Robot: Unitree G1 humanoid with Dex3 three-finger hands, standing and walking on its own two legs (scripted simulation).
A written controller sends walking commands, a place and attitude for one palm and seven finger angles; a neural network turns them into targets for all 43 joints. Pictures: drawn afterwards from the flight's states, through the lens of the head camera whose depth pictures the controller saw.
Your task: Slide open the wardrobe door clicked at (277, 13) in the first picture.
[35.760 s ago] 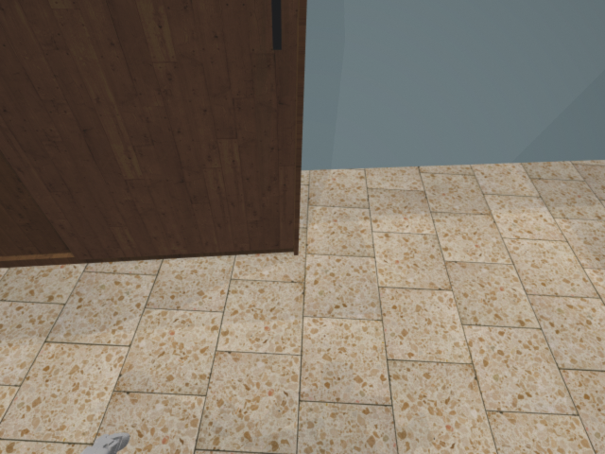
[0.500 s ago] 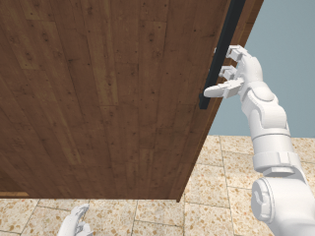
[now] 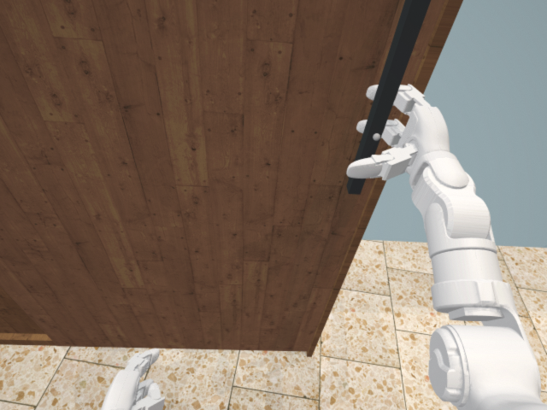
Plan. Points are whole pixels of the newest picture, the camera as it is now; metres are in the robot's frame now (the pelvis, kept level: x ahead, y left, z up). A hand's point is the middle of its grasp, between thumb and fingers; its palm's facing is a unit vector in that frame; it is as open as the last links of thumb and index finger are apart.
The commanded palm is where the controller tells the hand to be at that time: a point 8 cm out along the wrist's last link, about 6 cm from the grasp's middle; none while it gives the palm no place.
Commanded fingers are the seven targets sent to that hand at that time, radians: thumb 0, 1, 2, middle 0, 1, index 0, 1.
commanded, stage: slide the fingers in behind the handle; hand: right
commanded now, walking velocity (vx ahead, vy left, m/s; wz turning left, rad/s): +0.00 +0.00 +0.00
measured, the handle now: (377, 103) +0.47 -0.10 +0.26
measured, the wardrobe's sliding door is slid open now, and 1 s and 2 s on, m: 0.00 0.00 0.00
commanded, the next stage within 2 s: grip the handle and tug to test in 1.24 s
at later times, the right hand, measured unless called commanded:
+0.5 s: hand (366, 137) +0.41 -0.08 +0.24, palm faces -0.08 +1.00 -0.02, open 14.0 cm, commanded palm +0.39 -0.14 +0.24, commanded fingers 0.00 0.50 -0.30 0.30 1.20 0.30 1.20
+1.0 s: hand (367, 138) +0.41 -0.08 +0.24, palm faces -0.06 +1.00 -0.02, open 14.2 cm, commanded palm +0.39 -0.13 +0.24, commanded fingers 0.00 0.50 -0.30 0.30 1.20 0.30 1.20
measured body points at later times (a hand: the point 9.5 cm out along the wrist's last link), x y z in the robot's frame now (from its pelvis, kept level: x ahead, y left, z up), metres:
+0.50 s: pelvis +0.01 +0.00 +0.00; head -0.01 +0.02 +0.45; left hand +0.20 +0.21 -0.10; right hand +0.41 -0.14 +0.24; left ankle +0.04 +0.11 -0.74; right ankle -0.04 -0.12 -0.74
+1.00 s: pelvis +0.01 -0.01 +0.00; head -0.01 +0.02 +0.45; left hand +0.19 +0.21 -0.10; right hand +0.41 -0.14 +0.24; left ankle +0.04 +0.11 -0.74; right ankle -0.04 -0.12 -0.74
